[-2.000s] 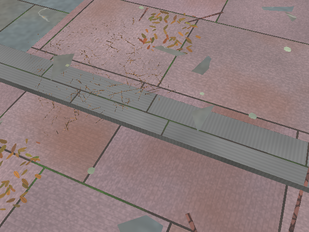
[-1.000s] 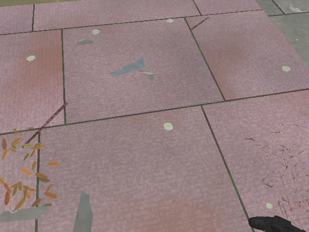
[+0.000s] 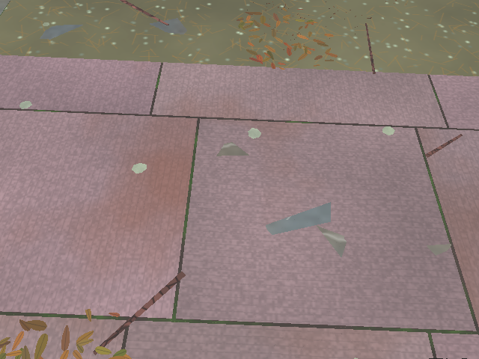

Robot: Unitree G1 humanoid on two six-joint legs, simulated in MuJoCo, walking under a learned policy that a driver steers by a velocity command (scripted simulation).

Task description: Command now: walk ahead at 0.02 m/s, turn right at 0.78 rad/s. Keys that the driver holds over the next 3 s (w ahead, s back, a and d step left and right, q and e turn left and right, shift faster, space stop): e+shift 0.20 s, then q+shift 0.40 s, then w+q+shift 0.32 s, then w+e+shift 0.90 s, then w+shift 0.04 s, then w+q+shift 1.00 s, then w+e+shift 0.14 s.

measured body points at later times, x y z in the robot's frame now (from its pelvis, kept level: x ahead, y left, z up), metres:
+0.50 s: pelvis +0.02 -0.06 +0.00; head +0.05 -0.08 +0.45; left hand +0.28 +0.12 -0.07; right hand +0.03 -0.36 -0.13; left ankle +0.02 +0.09 -0.66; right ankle +0.00 -0.16 -0.74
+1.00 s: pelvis +0.14 +0.03 -0.01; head +0.15 +0.06 +0.44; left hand +0.27 +0.32 -0.11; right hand +0.21 -0.25 -0.11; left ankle +0.03 +0.08 -0.74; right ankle +0.18 -0.11 -0.66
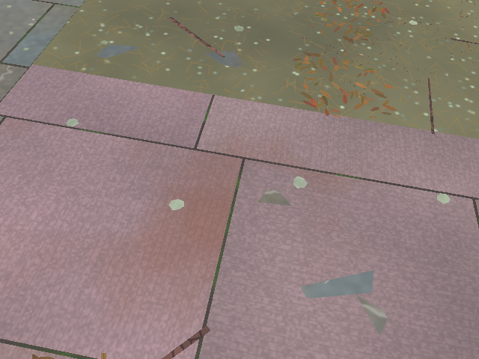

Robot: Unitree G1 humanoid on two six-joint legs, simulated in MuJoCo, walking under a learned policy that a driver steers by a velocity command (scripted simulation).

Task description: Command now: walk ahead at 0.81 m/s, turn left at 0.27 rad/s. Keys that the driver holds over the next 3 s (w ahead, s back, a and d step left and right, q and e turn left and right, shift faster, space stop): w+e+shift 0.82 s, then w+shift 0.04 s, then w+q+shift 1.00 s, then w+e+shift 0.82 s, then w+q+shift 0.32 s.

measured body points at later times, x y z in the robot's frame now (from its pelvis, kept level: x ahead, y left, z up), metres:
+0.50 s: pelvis +0.42 -0.04 +0.00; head +0.44 -0.04 +0.45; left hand +0.44 +0.25 -0.13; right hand +0.60 -0.30 -0.06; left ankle +0.56 +0.12 -0.66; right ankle +0.37 -0.05 -0.74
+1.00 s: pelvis +0.87 -0.16 +0.00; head +0.89 -0.18 +0.45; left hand +1.23 -0.14 -0.05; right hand +0.63 -0.34 -0.12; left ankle +0.85 +0.01 -0.74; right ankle +0.90 -0.34 -0.68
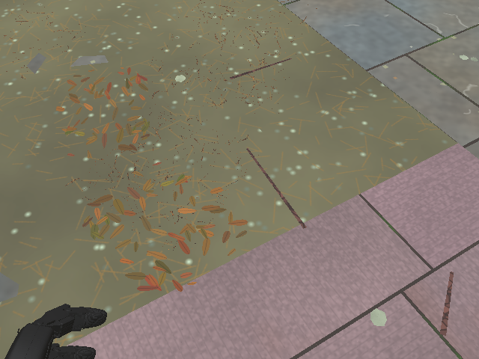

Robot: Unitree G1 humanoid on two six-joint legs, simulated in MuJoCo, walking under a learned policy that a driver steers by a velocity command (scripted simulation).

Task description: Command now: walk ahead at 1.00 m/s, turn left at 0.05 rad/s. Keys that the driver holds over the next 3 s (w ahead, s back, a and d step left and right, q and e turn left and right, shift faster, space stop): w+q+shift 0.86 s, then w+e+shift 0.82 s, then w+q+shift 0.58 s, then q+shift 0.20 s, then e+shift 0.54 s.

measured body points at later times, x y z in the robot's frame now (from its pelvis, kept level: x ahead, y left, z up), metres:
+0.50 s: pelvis +0.47 +0.03 -0.02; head +0.50 +0.05 +0.43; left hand +0.33 +0.28 -0.15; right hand +0.76 -0.13 -0.10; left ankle +0.65 +0.17 -0.69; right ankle +0.28 -0.11 -0.73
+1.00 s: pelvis +0.91 +0.22 -0.02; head +0.93 +0.24 +0.43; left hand +0.96 +0.56 -0.07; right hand +1.10 -0.03 -0.14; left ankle +0.68 +0.13 -0.72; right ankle +1.11 +0.23 -0.74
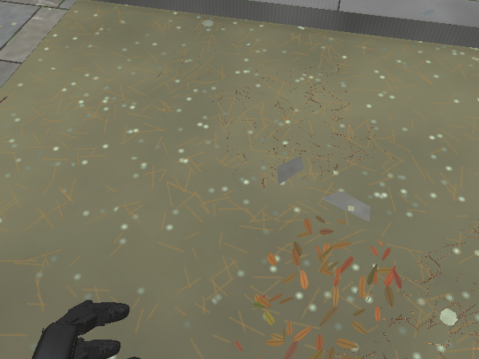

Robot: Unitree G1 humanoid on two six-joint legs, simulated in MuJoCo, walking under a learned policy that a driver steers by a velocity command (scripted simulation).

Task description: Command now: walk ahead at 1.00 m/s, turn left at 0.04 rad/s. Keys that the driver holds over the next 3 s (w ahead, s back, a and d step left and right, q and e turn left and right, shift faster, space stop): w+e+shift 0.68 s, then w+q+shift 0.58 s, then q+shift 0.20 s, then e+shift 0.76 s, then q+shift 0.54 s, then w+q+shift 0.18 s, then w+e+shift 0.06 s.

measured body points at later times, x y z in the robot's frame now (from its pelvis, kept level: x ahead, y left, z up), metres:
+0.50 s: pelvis +0.45 -0.05 +0.01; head +0.48 -0.06 +0.46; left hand +0.52 +0.23 -0.11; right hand +0.61 -0.34 -0.05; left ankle +0.54 +0.06 -0.71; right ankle +0.24 -0.11 -0.61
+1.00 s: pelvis +0.86 -0.28 +0.02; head +0.88 -0.29 +0.47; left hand +1.07 -0.09 -0.11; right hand +0.78 -0.53 -0.11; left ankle +0.87 -0.11 -0.60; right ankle +0.82 -0.33 -0.71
